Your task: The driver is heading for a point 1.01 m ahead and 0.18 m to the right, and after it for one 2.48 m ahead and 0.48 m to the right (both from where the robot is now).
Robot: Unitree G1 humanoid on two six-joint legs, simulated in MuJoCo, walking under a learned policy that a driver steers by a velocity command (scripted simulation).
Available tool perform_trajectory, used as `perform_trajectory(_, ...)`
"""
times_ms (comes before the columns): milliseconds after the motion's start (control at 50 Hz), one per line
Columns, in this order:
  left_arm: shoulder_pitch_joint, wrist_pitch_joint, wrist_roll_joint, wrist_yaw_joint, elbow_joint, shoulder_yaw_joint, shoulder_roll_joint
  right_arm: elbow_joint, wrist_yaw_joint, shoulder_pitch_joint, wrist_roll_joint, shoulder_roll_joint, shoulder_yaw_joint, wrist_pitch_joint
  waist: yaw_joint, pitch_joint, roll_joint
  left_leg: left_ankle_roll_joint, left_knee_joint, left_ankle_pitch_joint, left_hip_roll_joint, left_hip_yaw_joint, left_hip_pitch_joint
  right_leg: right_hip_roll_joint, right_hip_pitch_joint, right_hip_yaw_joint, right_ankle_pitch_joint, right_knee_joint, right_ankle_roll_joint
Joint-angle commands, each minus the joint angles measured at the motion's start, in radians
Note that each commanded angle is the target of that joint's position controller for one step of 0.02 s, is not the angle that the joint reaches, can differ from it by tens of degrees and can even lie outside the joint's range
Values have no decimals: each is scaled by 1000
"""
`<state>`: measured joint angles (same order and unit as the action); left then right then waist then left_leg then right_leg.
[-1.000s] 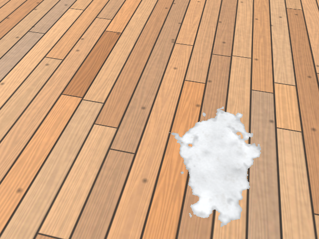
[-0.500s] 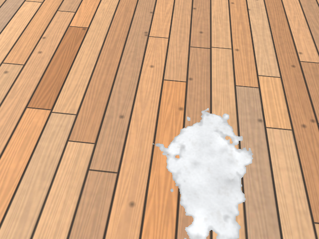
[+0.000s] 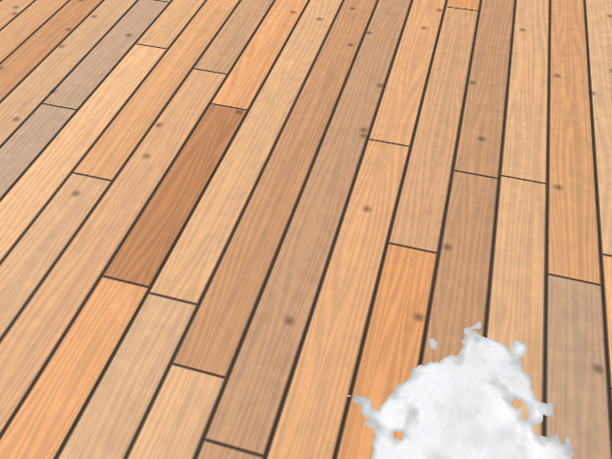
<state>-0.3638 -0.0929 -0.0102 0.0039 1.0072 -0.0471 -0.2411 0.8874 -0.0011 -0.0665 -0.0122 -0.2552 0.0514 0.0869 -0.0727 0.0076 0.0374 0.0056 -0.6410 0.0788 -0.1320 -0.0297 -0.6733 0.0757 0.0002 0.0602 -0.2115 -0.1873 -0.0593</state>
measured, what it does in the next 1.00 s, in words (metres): walks ahead: left foot, then right foot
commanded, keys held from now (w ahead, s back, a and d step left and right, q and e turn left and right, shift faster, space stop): w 1.00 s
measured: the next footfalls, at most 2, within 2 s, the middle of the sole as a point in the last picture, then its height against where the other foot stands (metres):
left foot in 0.14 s outside the picture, level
right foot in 0.70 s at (384, 422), level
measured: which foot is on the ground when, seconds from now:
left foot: up 0.00-0.12, down 0.14-0.72, up 0.74-1.00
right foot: down 0.00-0.14, up 0.16-0.68, down 0.70-1.00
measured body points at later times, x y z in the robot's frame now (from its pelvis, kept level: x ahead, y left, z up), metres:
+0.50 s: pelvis +0.29 +0.06 +0.00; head +0.31 +0.06 +0.45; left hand +0.45 +0.31 -0.11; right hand +0.28 -0.21 -0.13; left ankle +0.24 +0.14 -0.75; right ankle +0.46 -0.12 -0.68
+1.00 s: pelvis +0.57 -0.01 +0.00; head +0.59 -0.03 +0.45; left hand +0.58 +0.25 -0.13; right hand +0.72 -0.28 -0.12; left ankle +0.71 +0.17 -0.67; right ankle +0.55 -0.09 -0.75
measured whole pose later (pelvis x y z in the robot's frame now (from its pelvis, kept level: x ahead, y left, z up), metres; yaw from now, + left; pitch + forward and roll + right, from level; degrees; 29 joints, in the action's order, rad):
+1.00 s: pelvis +0.57 -0.01 +0.00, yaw -1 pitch +1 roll -1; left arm -0.33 -0.09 0.00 0.01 1.00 -0.06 -0.23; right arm 0.90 -0.01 -0.13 -0.01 -0.27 0.08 0.07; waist -0.05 0.00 0.04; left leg 0.01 -0.86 -0.06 -0.14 -0.04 -0.68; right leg 0.06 -0.10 0.06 -0.16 -0.24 -0.07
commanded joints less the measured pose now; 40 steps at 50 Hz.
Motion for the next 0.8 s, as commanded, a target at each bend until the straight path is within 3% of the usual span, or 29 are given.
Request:
perform_trajectory(20, -48, 2, -9, -9, -20, -33, -162, -86, 18, 128, -8, -45, -1, 16, -7, 85, -77, 7, 88, 16, 35, 27, 21, -289, -34, -122, 204, 56, -145)
perform_trajectory(60, -59, 15, -10, -12, -10, -39, -170, -107, 31, 148, -10, -61, 2, 21, 3, 82, -85, 31, 124, -56, 43, 20, 13, -328, 49, -135, 255, 7, -132)
perform_trajectory(100, -36, 26, -9, -15, -15, -46, -185, -102, 37, 91, -11, -95, 14, 27, 49, 41, -111, 59, 146, -136, 73, 41, 113, -341, 91, -133, 428, -74, -110)
perform_trajectory(120, -11, 32, -8, -15, -22, -46, -187, -77, 36, -6, -10, -124, 31, 28, 108, -19, -119, 81, 164, -147, 108, 72, 254, -314, 83, -106, 596, -191, -91)
perform_trajectory(140, -6, 36, -2, -15, -31, -35, -159, -23, 29, -181, -7, -175, 58, 27, 181, -130, -103, 115, 153, -130, 109, 69, 502, -258, 1, -65, 635, -396, -62)
perform_trajectory(160, -28, 34, 22, -16, -59, -15, -117, 10, 19, -365, 6, -259, 78, 22, 223, -292, 40, 185, 131, -129, -103, -187, 810, -184, -220, -14, 314, -737, -25)
perform_trajectory(180, -150, 8, 7, -3, -54, 19, 15, 32, 29, -391, 10, -293, 82, 19, 145, -394, 297, 340, 286, -343, -281, -670, 1088, -1, -602, -79, -346, -1030, 25)
perform_trajectory(200, -69, -15, -21, 0, -50, -7, -111, 19, 31, -355, 1, -185, 54, 23, 179, -320, 164, 294, 338, -432, -243, -660, 1043, -60, -714, -192, -361, -1132, 5)
perform_trajectory(220, 28, -30, -40, 2, -80, -19, -156, -1, 27, -267, 1, -144, 41, 26, 166, -185, 117, 248, 350, -360, -211, -499, 912, -110, -762, -170, -263, -1129, -12)
perform_trajectory(240, 72, -33, -35, -5, -86, -20, -149, -18, 28, -189, 8, -127, 33, 27, 134, -120, 24, 230, 375, -231, -176, -386, 769, -163, -717, -144, -169, -1084, -10)
perform_trajectory(260, 94, -27, -18, -11, -86, -27, -141, -23, 30, -147, 15, -101, 27, 28, 108, -67, 3, 221, 404, -143, -140, -302, 658, -191, -677, -136, -116, -1024, -3)
perform_trajectory(280, 73, -15, -13, -10, -83, -30, -123, -19, 32, -136, 24, -83, 20, 30, 77, -60, 26, 214, 431, -104, -117, -250, 596, -216, -616, -142, -80, -990, 0)
perform_trajectory(320, 53, 8, -11, -11, -78, -27, -82, -2, 32, -157, 19, -86, 22, 34, 56, -42, 30, 227, 476, -55, -99, -189, 541, -226, -586, -129, -60, -932, 13)
perform_trajectory(380, 147, 20, 1, -14, -114, -30, -82, 19, 14, -199, 17, -128, 32, 32, 65, 7, 8, 238, 518, -8, -98, -132, 534, -235, -676, -118, 52, -797, 44)
perform_trajectory(480, 321, 10, 1, -1, -163, -20, -56, 46, -4, -266, 7, -136, 32, 19, 112, 46, 18, 195, 540, -31, -46, -28, 547, -195, -653, -73, 298, -492, 54)
perform_trajectory(580, 448, 0, -10, 23, -211, -12, -63, 93, -9, -349, -3, -146, 39, 1, 145, 85, 21, 187, 492, -33, -104, -28, 692, -167, -677, -68, 270, -361, 29)
perform_trajectory(640, 418, -9, -12, 37, -218, -22, -97, 98, -16, -331, -7, -163, 49, -15, 103, 56, 41, 162, 409, 115, -139, -33, 768, -143, -604, -55, 163, -324, -10)
perform_trajectory(660, 354, -11, -11, 37, -202, -34, -120, 92, -17, -308, -7, -172, 51, -20, 62, 13, 56, 148, 333, 275, -128, -18, 767, -111, -497, -27, 138, -316, -27)
perform_trajectory(680, 212, -11, -8, 33, -157, -56, -155, 87, -17, -289, -5, -159, 46, -26, -10, -69, 47, 125, 170, 395, -82, 19, 730, -78, -303, 1, 150, -301, -52)
perform_trajectory(700, 24, -9, 1, 25, -107, -80, -217, 68, -17, -294, 6, -128, 31, -28, -74, -205, -10, 91, -92, 252, -25, 58, 561, -174, 0, -108, 168, -340, -103)
perform_trajectory(720, -95, -3, 12, 21, -80, -103, -317, 56, -6, -416, 14, -9, -5, -8, -34, -350, -255, 13, -496, -242, 152, 81, 144, -427, 388, -572, 18, -272, -271)
perform_trajectory(740, -97, 0, 2, 23, -79, -77, -241, 69, 1, -392, -1, -44, -1, 19, -48, -402, -272, 20, -652, -656, 183, -68, 2, -470, 422, -808, -95, -120, -294)
perform_trajectory(760, -2, -4, -4, 22, -93, -60, -188, 42, 6, -296, -31, -125, 22, 37, -37, -242, -217, 41, -711, -610, 119, -82, -94, -436, 298, -667, -128, -106, -236)
perform_trajectory(780, 88, -6, -1, 20, -118, -49, -152, 25, 2, -228, -35, -134, 23, 43, -10, -147, -145, 52, -673, -511, 60, -53, -85, -398, 143, -528, -72, -85, -200)
perform_trajectory(800, 152, -8, 8, 24, -126, -39, -120, 22, -6, -195, -22, -128, 29, 38, 21, -73, -95, 50, -604, -436, 21, -36, -41, -360, -7, -427, 8, -51, -181)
